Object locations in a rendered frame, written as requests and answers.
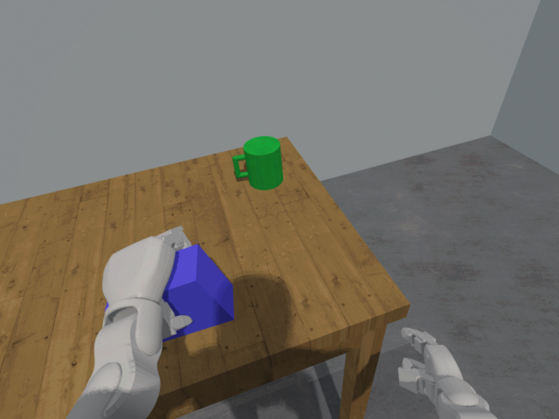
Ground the sponge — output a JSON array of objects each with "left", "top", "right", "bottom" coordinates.
[{"left": 105, "top": 244, "right": 234, "bottom": 342}]

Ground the left robot hand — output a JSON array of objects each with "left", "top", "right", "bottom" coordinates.
[{"left": 102, "top": 226, "right": 192, "bottom": 339}]

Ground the robot right forearm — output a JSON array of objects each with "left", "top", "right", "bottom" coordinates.
[{"left": 434, "top": 377, "right": 497, "bottom": 419}]

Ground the robot left forearm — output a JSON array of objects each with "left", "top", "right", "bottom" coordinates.
[{"left": 66, "top": 298, "right": 163, "bottom": 419}]

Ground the right robot hand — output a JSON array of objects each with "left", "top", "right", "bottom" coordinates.
[{"left": 398, "top": 327, "right": 463, "bottom": 407}]

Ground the table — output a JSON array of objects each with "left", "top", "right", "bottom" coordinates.
[{"left": 0, "top": 137, "right": 410, "bottom": 419}]

